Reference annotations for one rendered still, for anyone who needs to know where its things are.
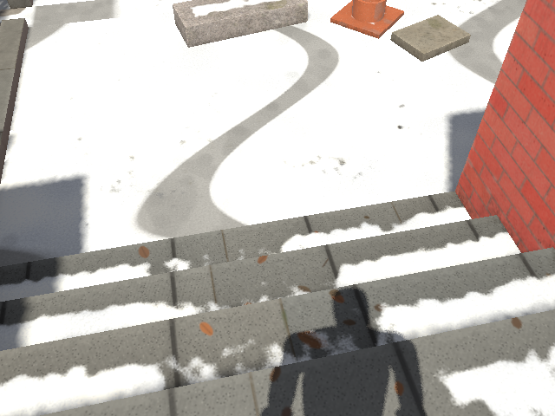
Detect stairs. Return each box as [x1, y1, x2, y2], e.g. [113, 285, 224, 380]
[0, 191, 555, 416]

